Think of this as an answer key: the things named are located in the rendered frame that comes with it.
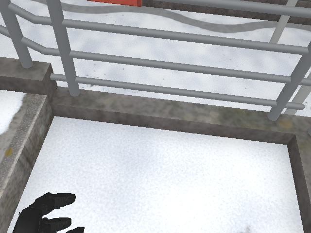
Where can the robot left hand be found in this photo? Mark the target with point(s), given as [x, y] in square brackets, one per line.
[31, 219]

